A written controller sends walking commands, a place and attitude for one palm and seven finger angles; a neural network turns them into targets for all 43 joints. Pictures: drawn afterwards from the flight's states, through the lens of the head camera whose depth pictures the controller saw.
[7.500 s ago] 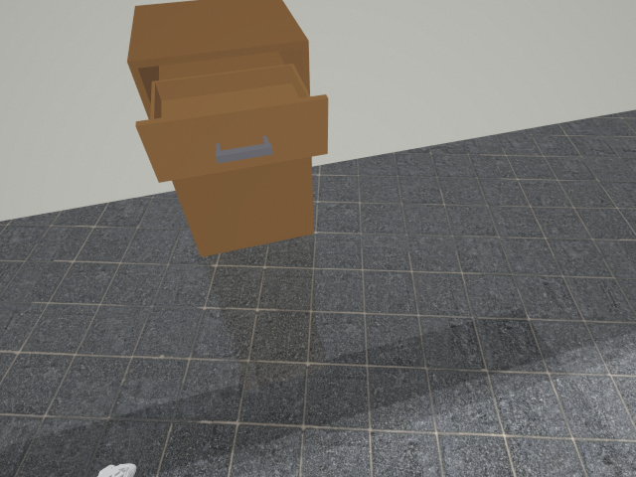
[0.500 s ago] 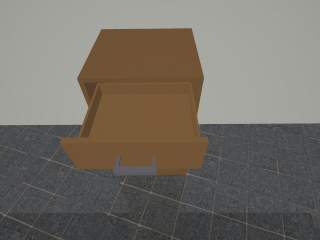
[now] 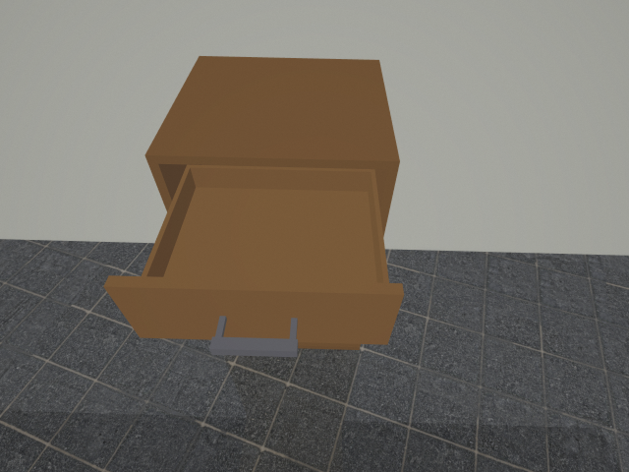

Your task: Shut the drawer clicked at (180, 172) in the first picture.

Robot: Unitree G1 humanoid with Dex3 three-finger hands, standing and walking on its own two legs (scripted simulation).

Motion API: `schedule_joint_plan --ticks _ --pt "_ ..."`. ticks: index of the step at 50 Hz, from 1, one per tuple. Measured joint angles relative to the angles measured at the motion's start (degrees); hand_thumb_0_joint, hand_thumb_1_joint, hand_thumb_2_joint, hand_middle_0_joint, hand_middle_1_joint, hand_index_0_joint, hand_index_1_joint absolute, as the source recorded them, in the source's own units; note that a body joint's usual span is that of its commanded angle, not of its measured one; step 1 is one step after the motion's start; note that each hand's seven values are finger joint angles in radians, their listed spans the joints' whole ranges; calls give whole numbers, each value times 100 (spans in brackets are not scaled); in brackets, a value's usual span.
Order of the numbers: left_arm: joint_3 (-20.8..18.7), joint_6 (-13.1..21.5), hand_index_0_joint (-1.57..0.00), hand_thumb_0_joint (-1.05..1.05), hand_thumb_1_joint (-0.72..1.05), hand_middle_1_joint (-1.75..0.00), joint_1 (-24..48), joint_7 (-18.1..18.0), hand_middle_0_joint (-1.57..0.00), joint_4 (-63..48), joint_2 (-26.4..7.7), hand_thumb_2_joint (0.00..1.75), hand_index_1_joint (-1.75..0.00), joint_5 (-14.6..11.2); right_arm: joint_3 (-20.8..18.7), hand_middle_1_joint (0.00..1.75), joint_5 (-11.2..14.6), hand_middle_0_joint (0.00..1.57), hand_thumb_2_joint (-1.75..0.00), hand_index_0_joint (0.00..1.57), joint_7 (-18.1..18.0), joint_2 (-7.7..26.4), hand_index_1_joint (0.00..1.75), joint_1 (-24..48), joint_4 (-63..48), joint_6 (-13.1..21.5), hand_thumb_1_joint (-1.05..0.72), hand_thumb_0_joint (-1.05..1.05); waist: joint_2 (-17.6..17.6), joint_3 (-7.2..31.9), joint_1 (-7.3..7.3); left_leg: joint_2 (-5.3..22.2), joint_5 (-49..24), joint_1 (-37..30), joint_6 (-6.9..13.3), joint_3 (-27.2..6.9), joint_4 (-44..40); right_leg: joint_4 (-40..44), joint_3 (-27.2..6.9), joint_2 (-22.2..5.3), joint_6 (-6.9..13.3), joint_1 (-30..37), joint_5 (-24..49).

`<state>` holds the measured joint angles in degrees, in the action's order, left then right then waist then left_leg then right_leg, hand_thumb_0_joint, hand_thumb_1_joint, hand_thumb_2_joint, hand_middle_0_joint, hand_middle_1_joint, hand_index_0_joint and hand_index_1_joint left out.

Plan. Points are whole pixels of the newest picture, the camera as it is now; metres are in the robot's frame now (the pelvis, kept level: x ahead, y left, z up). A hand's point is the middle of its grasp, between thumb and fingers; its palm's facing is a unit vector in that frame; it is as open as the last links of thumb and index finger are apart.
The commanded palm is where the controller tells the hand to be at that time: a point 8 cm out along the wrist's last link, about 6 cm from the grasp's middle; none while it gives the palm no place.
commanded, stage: shuffle to correct the standing spot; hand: left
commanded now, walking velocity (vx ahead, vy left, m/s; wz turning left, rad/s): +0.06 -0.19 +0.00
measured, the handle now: (256, 335) +0.33 +0.11 -0.07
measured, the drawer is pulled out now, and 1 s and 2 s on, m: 0.28 0.28 0.28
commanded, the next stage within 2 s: come to a stop and stand still in 0.30 s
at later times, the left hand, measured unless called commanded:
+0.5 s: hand out of the picture +0.03 +0.10 -0.18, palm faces +0.03 -0.97 -0.23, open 7.4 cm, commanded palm none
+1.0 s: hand out of the picture +0.08 +0.10 -0.18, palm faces +0.02 -0.96 -0.29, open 7.4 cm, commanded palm none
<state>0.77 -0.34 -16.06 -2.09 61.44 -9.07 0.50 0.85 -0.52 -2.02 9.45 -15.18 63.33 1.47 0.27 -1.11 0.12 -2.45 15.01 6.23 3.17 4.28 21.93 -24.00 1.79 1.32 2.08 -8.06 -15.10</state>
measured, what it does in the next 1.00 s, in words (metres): steps to the right: left foot, then right foot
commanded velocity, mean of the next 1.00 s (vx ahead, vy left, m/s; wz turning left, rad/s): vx -0.01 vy -0.02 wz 0.00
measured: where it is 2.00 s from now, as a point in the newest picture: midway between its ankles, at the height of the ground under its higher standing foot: outside the picture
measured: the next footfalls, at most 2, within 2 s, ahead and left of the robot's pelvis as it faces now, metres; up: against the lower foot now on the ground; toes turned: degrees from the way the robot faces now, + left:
left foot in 0.80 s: +0.13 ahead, -0.01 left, +0.00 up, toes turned -2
right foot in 1.00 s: -0.01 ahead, -0.27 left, +0.00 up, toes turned +0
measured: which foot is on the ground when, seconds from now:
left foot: down 0.00-0.34, up 0.36-0.78, down 0.80-1.00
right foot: down 0.00-0.78, up 0.80-0.98, down 1.00-1.00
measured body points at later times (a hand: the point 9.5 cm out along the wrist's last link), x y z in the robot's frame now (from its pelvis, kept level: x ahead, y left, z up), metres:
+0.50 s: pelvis +0.03 -0.08 -0.01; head +0.06 -0.08 +0.44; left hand +0.03 +0.15 -0.16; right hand +0.05 -0.32 -0.16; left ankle -0.01 +0.06 -0.68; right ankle -0.02 -0.09 -0.74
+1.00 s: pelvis +0.01 -0.11 -0.02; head +0.05 -0.12 +0.43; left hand +0.08 +0.15 -0.16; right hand +0.04 -0.34 -0.18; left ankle +0.09 +0.00 -0.74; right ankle -0.05 -0.27 -0.74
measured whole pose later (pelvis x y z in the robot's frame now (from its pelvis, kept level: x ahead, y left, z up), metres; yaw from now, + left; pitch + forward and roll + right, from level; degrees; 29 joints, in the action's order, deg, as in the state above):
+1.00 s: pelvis +0.01 -0.11 -0.02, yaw -1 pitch +2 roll +1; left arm -1.6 -1.1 -13.0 -1.6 49.5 -12.9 1.2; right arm -1.8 -1.5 -1.6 9.8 -13.6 56.0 -2.9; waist 0.3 -3.8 -1.0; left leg -2.8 10.0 26.1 2.1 0.0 34.0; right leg -39.0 -4.2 -3.2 1.1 -15.0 -27.5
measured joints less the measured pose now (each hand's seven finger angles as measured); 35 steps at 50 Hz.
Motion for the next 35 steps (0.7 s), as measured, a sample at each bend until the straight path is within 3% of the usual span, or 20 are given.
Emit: schedule_joint_plan --ticks 12,16,18,21,25,31,35 --pt "-127 -210 -20 0 91 -30 -192 155 -20 -150 -26 90 -30 108 -152 29 -66 20 -90 20 -62 -15 30 -169 22 -108 -91 0 -150 69 27 38 300 146 -141 115 352 -845 -65 11 81 -416 -535" --pt "-191 -189 -20 0 91 -30 -205 166 -20 -230 4 90 -30 121 -228 29 -68 20 -90 20 -87 95 30 -243 35 -153 -91 0 38 58 53 249 510 282 -299 14 660 -782 61 208 351 -368 -584" --pt "-223 -132 -20 0 91 -30 -208 129 -20 -301 -6 90 -30 126 -245 29 -44 20 -90 20 -108 110 30 -222 39 -201 -91 0 71 20 52 364 784 512 -285 -36 1180 -666 138 318 436 -305 -559" --pt "-270 -69 -20 0 91 -30 -217 20 -20 -395 -36 90 -30 119 -259 29 -20 20 -90 20 -121 71 30 -68 30 -279 -91 1 -64 -110 -37 348 1412 1075 -293 -215 2623 -377 151 427 587 -120 -427" --pt "-227 -28 -20 0 91 -30 -307 -57 -20 -380 15 90 -30 76 -284 29 1 20 -90 20 -120 94 30 245 -98 -288 -91 1 -172 -223 -130 298 1288 1603 -344 -343 3493 -19 30 566 684 132 -243" --pt "-58 33 -20 0 90 -30 -446 -120 -20 -240 222 90 -30 35 -242 29 97 20 -90 20 -143 98 30 613 -324 -287 -91 0 -19 -241 -110 189 795 1725 -380 -535 2823 203 -90 749 599 465 -155" --pt "-60 -25 -20 0 90 -30 -375 -107 -20 -289 178 90 -30 4 -208 29 137 20 -90 20 -148 -69 30 604 -462 -306 -91 0 -80 -291 -37 39 658 1559 -291 -413 2136 94 24 747 437 573 -149"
